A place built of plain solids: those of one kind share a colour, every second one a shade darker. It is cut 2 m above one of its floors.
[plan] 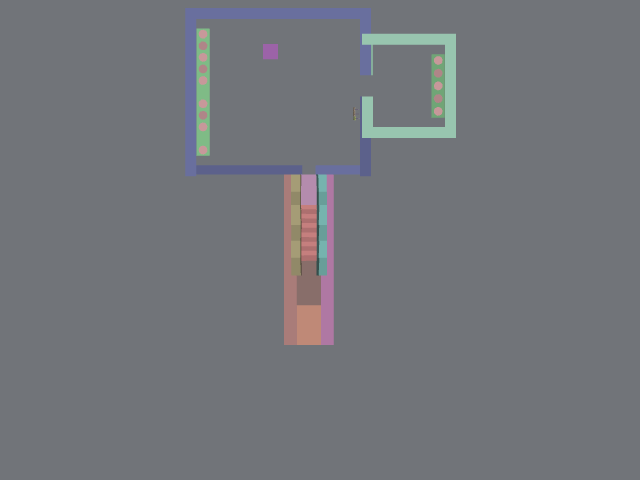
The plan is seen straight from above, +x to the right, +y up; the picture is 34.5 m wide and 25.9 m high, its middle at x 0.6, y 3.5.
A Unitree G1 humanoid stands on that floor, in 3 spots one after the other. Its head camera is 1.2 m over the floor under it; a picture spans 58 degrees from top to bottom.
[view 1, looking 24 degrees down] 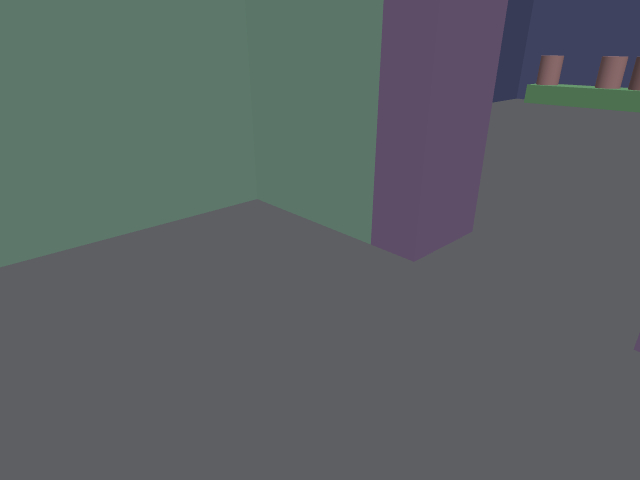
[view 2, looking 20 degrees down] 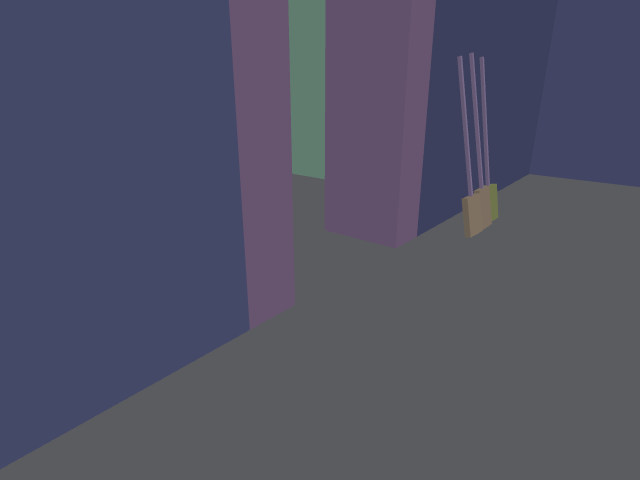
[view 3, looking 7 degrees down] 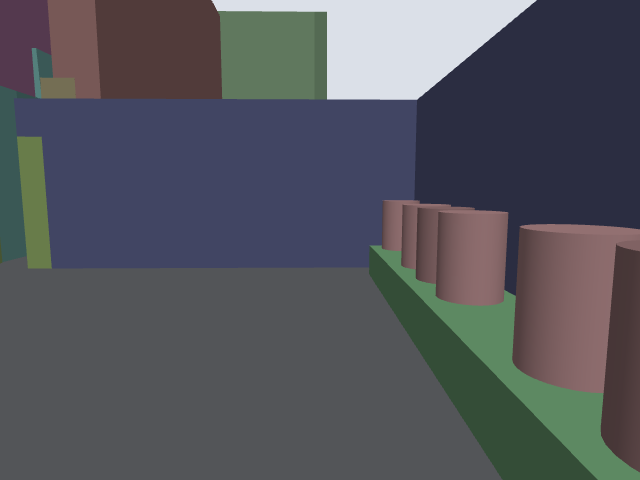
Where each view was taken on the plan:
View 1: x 5.49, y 12.58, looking -133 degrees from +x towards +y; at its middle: ground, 2.95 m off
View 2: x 1.26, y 14.02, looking -51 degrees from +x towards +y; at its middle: ground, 3.51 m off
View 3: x -4.57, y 13.92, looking -91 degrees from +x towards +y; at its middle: wall_chamber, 6.43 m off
